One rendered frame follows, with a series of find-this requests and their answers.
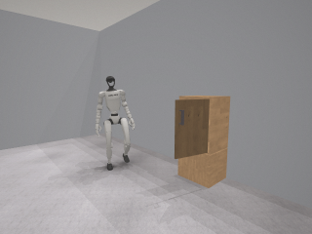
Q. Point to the robot left upper arm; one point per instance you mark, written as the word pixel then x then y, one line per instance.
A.
pixel 123 98

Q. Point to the right robot forearm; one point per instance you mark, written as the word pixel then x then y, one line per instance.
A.
pixel 98 116

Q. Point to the left robot hand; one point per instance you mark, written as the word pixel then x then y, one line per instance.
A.
pixel 132 123

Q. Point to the left robot foot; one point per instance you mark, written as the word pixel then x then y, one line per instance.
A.
pixel 126 158

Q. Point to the robot right upper arm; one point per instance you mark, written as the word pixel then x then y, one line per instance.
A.
pixel 100 100

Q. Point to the left robot forearm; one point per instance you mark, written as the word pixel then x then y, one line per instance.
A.
pixel 129 115

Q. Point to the left robot thigh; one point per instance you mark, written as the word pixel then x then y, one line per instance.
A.
pixel 125 128

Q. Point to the handle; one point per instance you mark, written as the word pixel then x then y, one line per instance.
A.
pixel 182 118

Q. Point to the right robot hand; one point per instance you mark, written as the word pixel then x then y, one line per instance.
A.
pixel 97 127

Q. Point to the cupboard door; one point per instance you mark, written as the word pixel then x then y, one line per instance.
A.
pixel 192 138

